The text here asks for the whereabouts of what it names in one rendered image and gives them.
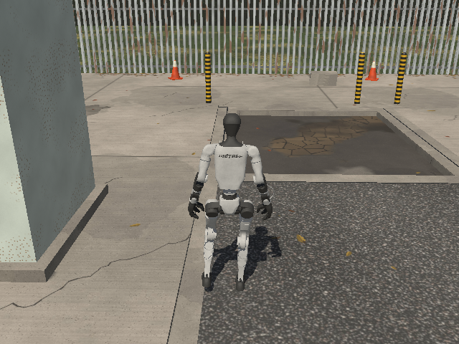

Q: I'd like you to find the left robot foot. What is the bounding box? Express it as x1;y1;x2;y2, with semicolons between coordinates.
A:
202;272;212;287

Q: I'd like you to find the robot left hand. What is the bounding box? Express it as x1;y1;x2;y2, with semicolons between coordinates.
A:
188;202;204;219

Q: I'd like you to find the left robot thigh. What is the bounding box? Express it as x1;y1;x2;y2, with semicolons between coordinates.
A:
205;199;219;241

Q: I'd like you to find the right robot upper arm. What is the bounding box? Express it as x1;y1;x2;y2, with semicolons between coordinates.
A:
246;145;264;185

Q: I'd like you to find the robot right hand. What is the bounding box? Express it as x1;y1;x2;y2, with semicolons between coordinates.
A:
257;202;273;221

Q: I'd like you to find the robot left forearm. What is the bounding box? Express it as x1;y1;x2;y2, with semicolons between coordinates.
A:
189;172;204;204

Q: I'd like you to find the left robot upper arm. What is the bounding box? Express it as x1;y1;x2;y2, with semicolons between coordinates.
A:
197;143;216;183

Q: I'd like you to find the robot right forearm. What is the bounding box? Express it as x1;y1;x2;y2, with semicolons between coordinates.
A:
257;174;271;205

